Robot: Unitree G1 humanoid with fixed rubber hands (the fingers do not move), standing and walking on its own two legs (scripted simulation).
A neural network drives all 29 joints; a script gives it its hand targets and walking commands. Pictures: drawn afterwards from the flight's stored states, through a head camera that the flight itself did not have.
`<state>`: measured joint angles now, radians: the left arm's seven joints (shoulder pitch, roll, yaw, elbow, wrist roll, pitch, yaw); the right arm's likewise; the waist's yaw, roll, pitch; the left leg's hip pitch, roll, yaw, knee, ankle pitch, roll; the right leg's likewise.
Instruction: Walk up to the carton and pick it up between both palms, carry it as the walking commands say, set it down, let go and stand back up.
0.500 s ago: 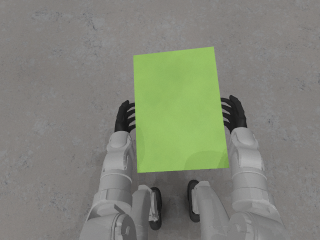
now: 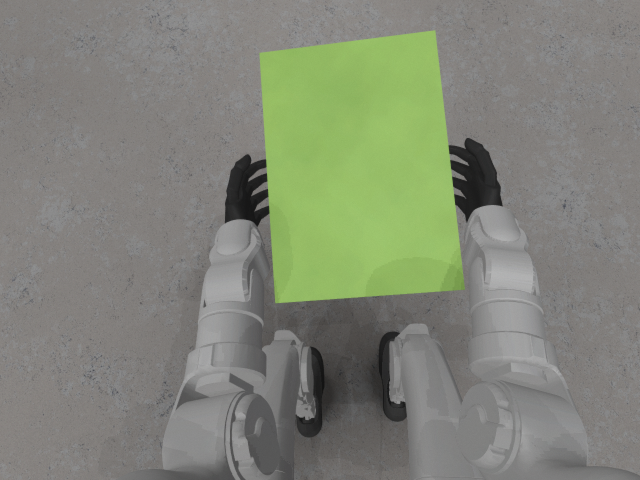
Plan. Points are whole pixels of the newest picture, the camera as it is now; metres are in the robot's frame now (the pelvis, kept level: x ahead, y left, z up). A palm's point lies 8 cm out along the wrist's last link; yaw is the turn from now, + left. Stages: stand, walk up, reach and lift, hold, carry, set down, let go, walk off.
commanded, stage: set down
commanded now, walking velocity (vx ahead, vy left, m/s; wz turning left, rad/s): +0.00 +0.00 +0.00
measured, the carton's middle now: (356, 189) +0.46 -0.01 -0.15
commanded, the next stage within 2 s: none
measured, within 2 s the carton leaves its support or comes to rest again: neither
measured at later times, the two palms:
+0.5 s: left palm (258, 219) +0.42 +0.13 -0.17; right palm (457, 203) +0.44 -0.16 -0.16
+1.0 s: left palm (269, 218) +0.45 +0.13 -0.25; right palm (441, 202) +0.47 -0.16 -0.25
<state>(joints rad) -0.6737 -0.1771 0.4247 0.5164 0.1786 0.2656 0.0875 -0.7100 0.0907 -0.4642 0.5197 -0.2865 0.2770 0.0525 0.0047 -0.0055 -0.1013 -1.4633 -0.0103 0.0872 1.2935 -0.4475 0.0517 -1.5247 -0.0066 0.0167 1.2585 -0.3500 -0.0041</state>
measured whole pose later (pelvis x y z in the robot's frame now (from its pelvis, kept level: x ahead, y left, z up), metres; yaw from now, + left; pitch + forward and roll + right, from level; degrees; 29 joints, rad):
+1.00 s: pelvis -0.03 -0.01 -0.13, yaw +2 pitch +45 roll +2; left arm -1.00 -0.09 0.43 0.57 0.13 0.27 0.15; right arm -1.06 -0.06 -0.46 0.64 -0.21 0.27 0.03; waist 0.00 -0.01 -0.01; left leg -2.01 -0.03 0.08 1.75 -0.53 0.05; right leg -2.08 -0.01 0.02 1.71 -0.42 -0.01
